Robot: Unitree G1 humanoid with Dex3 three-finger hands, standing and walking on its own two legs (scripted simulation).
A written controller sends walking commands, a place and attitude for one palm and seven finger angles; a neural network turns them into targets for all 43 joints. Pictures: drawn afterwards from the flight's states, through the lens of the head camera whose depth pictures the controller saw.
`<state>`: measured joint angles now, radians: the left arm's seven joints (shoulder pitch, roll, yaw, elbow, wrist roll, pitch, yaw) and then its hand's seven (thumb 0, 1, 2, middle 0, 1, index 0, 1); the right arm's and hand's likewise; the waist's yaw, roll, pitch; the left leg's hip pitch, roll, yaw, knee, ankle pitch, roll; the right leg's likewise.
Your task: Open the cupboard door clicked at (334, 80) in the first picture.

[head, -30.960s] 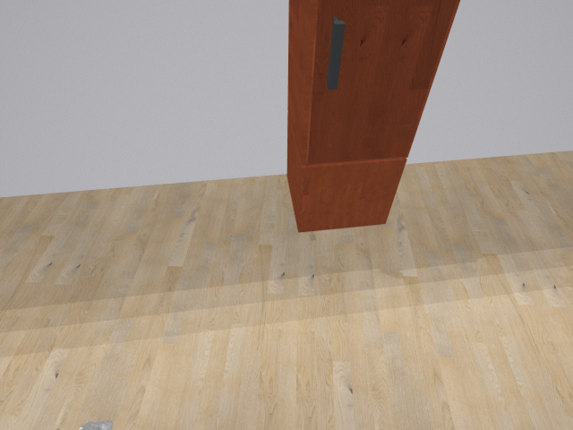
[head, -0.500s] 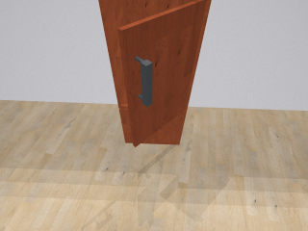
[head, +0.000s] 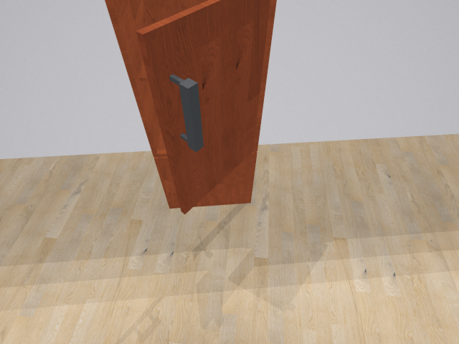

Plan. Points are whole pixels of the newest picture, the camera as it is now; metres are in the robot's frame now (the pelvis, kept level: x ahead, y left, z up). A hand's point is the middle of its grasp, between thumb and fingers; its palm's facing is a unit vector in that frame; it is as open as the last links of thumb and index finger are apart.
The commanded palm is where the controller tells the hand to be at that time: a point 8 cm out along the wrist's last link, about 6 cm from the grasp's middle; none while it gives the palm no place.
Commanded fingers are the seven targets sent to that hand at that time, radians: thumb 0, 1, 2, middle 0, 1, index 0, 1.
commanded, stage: walk to a spot facing it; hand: left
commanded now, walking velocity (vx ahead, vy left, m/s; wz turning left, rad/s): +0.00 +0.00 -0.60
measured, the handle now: (186, 114) +0.55 +0.13 +0.07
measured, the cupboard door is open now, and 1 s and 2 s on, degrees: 45 45 45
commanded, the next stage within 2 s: none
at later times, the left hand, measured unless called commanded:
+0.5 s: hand out of the picture +0.08 +0.15 -0.15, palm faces -0.20 -0.94 -0.27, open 7.4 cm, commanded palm none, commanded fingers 0.00 0.90 0.90 -0.20 -0.30 -0.20 -0.30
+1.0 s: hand (201, 294) +0.24 +0.08 -0.16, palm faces -0.54 -0.79 -0.30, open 7.4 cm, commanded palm none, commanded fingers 0.00 0.90 0.90 -0.20 -0.30 -0.20 -0.30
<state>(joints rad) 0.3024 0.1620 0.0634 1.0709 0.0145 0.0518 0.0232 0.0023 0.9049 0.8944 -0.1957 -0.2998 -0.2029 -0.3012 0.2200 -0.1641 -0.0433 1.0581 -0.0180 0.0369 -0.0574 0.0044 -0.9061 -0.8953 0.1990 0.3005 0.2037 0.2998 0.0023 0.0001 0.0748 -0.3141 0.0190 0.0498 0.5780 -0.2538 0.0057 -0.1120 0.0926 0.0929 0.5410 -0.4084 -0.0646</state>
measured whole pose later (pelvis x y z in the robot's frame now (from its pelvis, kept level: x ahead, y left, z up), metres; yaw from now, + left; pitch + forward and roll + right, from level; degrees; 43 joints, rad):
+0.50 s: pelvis +0.00 -0.04 +0.01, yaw -16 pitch +1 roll +2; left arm 0.26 0.18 0.07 0.95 0.03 0.03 0.02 0.00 0.90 0.89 -0.20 -0.30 -0.21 -0.30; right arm 0.08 -0.21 -0.07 0.92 -0.01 0.06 -0.03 0.01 -0.91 -0.90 0.20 0.30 0.20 0.30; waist 0.03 0.00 0.10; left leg -0.45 0.02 -0.02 0.98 -0.44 -0.06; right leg -0.20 0.09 0.14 0.49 -0.30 -0.08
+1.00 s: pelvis +0.02 -0.04 -0.01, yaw -34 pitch +1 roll +0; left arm 0.12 0.27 0.08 0.86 0.02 0.02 -0.02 0.00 0.91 0.89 -0.19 -0.30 -0.20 -0.30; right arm 0.24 -0.25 -0.06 0.91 -0.01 0.06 -0.02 0.01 -0.90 -0.90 0.20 0.30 0.21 0.30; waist -0.01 0.04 0.14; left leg -0.33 0.13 0.07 0.87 -0.53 -0.06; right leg -0.36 0.00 -0.03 0.66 -0.27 -0.02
